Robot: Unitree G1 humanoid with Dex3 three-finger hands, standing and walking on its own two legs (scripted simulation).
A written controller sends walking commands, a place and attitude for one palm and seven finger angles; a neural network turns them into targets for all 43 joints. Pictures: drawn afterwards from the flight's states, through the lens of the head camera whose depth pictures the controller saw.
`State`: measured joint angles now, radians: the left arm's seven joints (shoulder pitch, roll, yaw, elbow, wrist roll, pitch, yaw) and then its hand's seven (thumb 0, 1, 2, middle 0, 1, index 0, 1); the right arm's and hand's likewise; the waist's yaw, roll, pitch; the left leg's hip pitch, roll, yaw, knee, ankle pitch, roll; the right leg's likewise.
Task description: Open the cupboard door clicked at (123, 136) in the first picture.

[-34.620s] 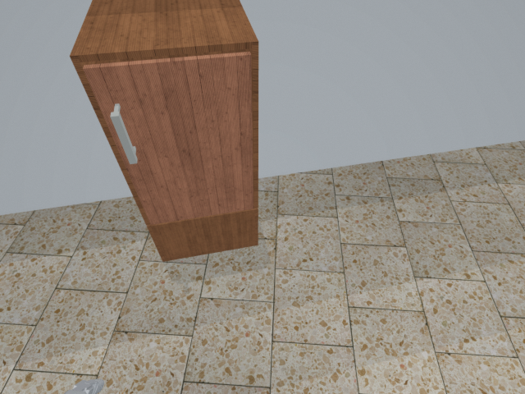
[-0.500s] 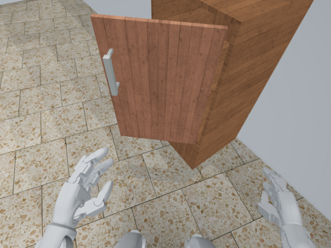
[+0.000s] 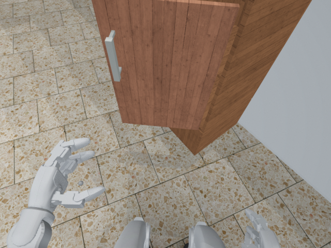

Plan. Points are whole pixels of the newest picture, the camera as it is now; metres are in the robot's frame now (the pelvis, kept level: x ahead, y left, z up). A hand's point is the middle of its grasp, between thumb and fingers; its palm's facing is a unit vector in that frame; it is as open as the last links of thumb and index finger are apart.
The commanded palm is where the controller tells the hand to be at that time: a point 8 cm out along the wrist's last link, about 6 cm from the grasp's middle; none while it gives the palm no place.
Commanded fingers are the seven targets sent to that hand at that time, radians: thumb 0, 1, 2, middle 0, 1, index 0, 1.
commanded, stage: raise the hand with hooked fingers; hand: left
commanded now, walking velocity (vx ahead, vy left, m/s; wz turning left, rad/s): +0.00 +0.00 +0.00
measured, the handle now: (115, 57) +0.65 +0.20 +0.04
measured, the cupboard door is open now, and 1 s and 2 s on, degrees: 47 47 47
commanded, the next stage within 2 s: move the hooked fingers beside the handle in 1.22 s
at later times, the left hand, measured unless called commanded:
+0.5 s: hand (61, 164) +0.28 +0.24 +0.05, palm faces -0.01 -1.00 -0.09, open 13.8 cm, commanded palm +0.26 +0.29 +0.06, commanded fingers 0.00 -0.50 0.30 -0.30 -1.20 -0.30 -1.20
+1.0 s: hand (60, 151) +0.31 +0.25 +0.06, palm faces -0.04 -1.00 -0.06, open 14.0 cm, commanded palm +0.28 +0.30 +0.06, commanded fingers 0.00 -0.50 0.30 -0.30 -1.20 -0.30 -1.20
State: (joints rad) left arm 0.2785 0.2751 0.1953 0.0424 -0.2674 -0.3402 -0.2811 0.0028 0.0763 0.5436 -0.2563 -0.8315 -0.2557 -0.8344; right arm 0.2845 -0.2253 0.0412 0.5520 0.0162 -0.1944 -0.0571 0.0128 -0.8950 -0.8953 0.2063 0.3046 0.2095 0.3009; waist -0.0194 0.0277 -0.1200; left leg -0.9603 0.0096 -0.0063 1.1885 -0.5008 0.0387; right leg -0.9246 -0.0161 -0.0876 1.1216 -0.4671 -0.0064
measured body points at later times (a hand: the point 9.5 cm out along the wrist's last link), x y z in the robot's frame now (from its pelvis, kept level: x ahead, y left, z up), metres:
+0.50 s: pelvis +0.02 -0.01 +0.01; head +0.10 +0.01 +0.45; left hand +0.27 +0.30 +0.06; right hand +0.21 -0.24 -0.06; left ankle +0.04 +0.09 -0.65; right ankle +0.04 -0.12 -0.65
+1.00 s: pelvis +0.02 -0.02 +0.01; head +0.11 -0.01 +0.45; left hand +0.30 +0.30 +0.07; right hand +0.17 -0.28 -0.07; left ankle +0.04 +0.09 -0.65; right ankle +0.04 -0.13 -0.65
